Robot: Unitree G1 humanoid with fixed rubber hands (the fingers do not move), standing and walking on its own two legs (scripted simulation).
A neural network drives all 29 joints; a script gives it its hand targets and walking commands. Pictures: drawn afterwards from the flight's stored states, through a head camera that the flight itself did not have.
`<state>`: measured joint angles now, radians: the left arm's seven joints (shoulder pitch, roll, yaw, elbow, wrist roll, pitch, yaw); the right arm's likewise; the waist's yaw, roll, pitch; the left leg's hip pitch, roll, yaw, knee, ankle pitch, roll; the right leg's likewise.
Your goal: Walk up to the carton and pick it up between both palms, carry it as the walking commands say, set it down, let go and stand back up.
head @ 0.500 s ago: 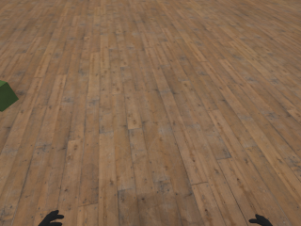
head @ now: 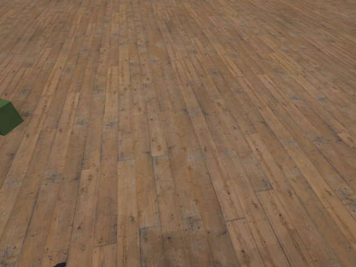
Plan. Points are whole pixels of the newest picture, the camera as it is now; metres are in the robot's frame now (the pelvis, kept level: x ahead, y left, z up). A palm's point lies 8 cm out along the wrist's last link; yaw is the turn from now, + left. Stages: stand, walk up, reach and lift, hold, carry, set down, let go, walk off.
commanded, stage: stand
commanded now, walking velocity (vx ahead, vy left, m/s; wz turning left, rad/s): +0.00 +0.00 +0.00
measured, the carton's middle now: out of the picture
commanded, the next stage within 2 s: walk up in 0.96 s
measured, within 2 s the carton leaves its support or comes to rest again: neither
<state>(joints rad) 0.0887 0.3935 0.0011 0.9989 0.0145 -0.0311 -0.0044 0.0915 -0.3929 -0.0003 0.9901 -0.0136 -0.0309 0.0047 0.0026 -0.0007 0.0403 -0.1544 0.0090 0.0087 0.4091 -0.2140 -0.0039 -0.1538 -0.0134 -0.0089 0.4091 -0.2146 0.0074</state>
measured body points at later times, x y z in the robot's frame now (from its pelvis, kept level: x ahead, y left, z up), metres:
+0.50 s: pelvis +0.00 +0.00 +0.00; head +0.01 +0.00 +0.45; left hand +0.11 +0.32 -0.11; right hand +0.11 -0.32 -0.11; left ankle +0.01 +0.12 -0.74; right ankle +0.01 -0.12 -0.74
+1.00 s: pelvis +0.01 +0.00 +0.00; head +0.01 +0.00 +0.45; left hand +0.11 +0.32 -0.11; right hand +0.12 -0.32 -0.11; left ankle +0.01 +0.12 -0.74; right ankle +0.01 -0.13 -0.74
